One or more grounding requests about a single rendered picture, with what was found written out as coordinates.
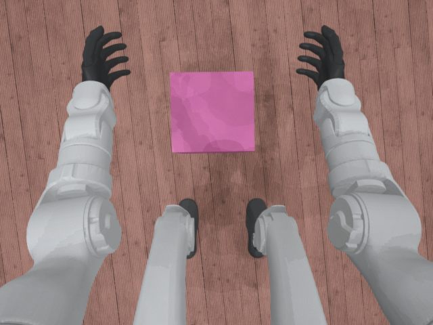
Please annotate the robot left hand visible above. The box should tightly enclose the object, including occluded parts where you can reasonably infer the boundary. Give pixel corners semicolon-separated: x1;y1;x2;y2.
81;26;131;91

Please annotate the robot right hand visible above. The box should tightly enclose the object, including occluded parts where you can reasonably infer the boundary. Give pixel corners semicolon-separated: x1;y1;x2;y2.
296;25;345;91

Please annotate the robot right thigh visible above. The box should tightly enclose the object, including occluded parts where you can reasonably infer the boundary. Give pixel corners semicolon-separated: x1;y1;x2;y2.
256;213;327;325

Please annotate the carton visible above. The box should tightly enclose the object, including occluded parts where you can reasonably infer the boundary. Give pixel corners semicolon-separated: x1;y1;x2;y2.
170;71;254;154

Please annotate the robot left forearm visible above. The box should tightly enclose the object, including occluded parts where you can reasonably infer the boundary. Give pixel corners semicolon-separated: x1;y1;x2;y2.
26;81;117;256

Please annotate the robot right forearm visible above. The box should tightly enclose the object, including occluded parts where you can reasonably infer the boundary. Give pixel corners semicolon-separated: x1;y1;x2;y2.
313;79;421;242

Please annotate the left robot upper arm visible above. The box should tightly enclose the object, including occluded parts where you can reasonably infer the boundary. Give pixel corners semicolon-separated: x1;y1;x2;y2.
0;195;122;325

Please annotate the right robot upper arm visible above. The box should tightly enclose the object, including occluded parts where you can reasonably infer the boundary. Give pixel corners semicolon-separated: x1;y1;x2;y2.
327;192;433;325

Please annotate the left robot foot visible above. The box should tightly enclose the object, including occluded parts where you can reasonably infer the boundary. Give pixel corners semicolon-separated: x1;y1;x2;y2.
179;198;199;259

